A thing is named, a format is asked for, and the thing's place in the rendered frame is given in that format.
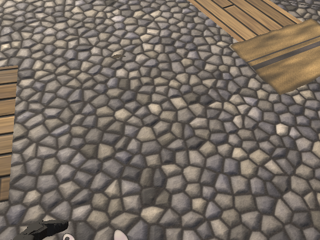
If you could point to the robot left hand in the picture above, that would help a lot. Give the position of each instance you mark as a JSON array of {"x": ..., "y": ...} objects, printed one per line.
[{"x": 42, "y": 229}]

